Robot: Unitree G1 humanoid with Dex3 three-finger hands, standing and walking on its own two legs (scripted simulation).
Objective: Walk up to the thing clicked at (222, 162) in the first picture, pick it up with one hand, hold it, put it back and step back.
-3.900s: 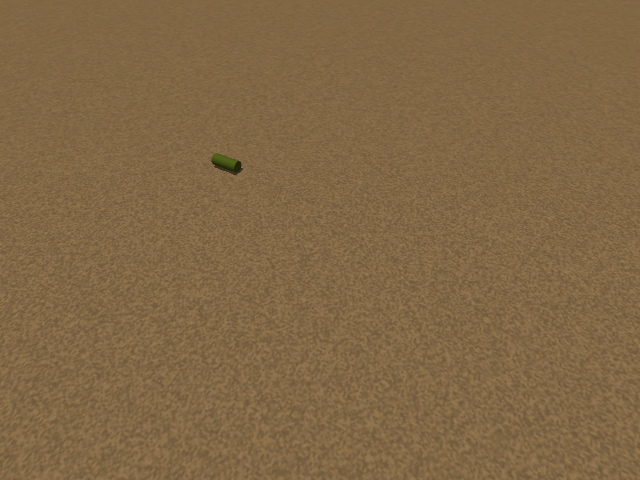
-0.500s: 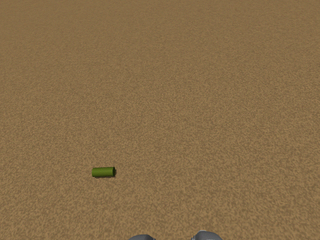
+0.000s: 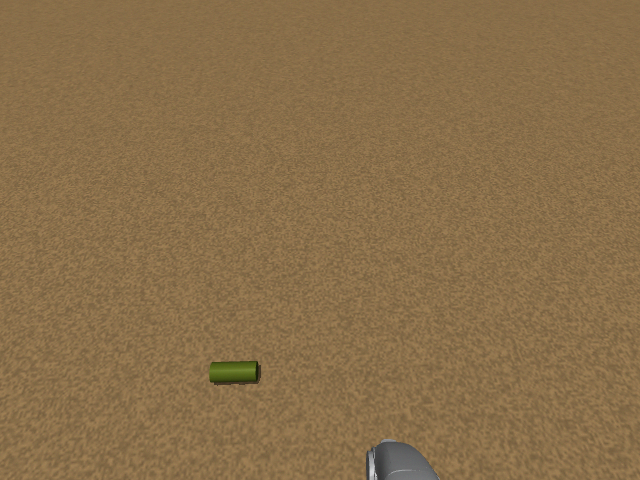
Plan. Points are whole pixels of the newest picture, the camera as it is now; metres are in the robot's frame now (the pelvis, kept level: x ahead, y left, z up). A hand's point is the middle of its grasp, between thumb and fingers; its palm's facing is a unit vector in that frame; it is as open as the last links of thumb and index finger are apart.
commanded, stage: walk up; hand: left
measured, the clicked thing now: (234, 371) +0.53 +0.25 -0.72
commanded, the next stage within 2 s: none
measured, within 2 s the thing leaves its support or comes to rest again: neither
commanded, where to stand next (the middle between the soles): +0.15 +0.11 m, yaw -3 degrees
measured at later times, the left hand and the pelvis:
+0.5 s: hand out of the picture +0.13 +0.48 -0.15, palm faces -0.01 -0.85 -0.53, open 7.4 cm; pelvis +0.08 +0.16 -0.02, yaw -1 degrees
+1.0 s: hand (35, 438) +0.23 +0.42 -0.14, palm faces -0.09 -0.93 -0.37, open 7.4 cm; pelvis +0.09 +0.16 +0.00, yaw -3 degrees
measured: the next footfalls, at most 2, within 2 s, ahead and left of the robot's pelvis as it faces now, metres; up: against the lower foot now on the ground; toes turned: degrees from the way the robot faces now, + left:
right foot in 0.10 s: +0.15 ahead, -0.07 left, +0.00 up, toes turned -6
left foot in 0.40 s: +0.16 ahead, +0.30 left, +0.00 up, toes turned +1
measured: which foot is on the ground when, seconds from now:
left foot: down 0.00-0.10, up 0.12-0.38, down 0.40-1.00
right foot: up 0.00-0.08, down 0.10-0.42, up 0.44-0.64, down 0.66-1.00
